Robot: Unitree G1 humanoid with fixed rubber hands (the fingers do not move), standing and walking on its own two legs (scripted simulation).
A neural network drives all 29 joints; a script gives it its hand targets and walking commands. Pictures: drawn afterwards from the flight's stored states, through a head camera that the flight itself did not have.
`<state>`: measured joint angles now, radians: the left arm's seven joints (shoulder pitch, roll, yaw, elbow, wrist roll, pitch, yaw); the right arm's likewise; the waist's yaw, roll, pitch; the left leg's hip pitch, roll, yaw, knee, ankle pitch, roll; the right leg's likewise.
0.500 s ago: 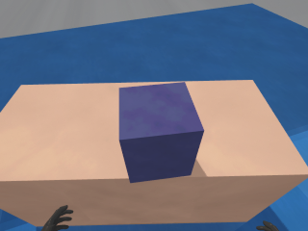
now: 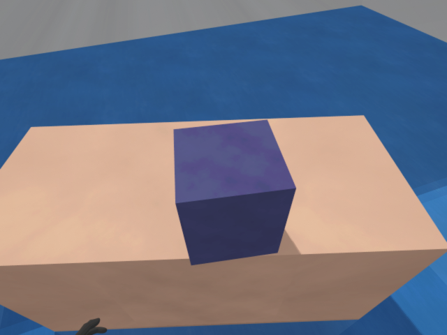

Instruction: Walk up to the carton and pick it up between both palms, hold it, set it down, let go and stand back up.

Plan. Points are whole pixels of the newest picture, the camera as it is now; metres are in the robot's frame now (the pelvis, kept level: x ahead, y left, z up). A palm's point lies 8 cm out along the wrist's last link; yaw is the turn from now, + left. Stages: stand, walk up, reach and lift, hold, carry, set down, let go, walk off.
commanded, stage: stand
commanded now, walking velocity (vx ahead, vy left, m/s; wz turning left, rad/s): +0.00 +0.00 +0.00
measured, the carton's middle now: (228, 194) +0.42 +0.02 -0.02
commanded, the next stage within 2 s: none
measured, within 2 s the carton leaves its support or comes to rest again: neither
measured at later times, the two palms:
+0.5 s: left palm out of the picture +0.08 +0.31 -0.10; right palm out of the picture +0.07 -0.30 -0.11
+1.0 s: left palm out of the picture +0.10 +0.30 -0.10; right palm out of the picture +0.07 -0.30 -0.11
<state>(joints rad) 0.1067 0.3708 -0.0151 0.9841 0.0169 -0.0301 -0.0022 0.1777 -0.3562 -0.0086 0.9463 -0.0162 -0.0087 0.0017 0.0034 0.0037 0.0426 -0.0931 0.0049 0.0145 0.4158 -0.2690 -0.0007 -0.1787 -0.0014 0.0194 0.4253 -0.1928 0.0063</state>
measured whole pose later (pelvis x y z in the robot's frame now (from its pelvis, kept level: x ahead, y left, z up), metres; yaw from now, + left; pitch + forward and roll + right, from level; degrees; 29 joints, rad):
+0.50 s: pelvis -0.01 +0.00 +0.00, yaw +0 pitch -4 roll +0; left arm 0.10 0.38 -0.02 1.05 0.01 -0.02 0.00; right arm 0.14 -0.36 -0.02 1.03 -0.02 -0.01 0.00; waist 0.00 0.00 0.06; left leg -0.08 0.00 0.02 0.37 -0.23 0.00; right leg -0.17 -0.01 0.03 0.39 -0.15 0.01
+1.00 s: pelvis -0.01 +0.00 +0.00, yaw -1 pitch -3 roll +0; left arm 0.08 0.38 -0.02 1.07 0.01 -0.02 0.00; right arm 0.12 -0.37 -0.02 1.05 -0.02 -0.01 0.00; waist 0.00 0.01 0.07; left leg -0.07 0.01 0.03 0.36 -0.23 0.00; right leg -0.16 0.00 0.03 0.37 -0.15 0.01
